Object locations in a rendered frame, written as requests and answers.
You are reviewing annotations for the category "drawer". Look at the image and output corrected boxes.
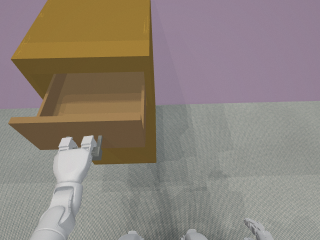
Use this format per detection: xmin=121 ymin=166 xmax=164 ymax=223
xmin=8 ymin=71 xmax=146 ymax=150

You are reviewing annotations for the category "left robot hand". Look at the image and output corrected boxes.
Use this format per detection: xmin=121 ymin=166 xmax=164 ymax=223
xmin=53 ymin=135 xmax=97 ymax=184

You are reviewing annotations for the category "robot left shin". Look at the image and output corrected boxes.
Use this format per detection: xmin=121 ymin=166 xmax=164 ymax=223
xmin=128 ymin=231 xmax=138 ymax=235

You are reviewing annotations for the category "robot shin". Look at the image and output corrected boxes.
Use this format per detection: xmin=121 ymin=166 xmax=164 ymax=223
xmin=186 ymin=229 xmax=196 ymax=234
xmin=128 ymin=231 xmax=138 ymax=235

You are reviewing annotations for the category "handle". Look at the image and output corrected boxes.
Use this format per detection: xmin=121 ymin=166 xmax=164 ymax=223
xmin=66 ymin=135 xmax=103 ymax=161

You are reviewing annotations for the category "cabinet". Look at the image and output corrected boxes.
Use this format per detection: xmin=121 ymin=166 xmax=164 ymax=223
xmin=11 ymin=0 xmax=157 ymax=165

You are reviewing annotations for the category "robot right shin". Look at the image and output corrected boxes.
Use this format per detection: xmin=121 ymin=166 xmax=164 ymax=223
xmin=186 ymin=229 xmax=196 ymax=234

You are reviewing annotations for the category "right robot hand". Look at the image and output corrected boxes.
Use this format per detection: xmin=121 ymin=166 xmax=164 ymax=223
xmin=243 ymin=218 xmax=274 ymax=240

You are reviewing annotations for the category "left robot forearm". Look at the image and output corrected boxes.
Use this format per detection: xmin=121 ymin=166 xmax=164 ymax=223
xmin=29 ymin=181 xmax=83 ymax=240

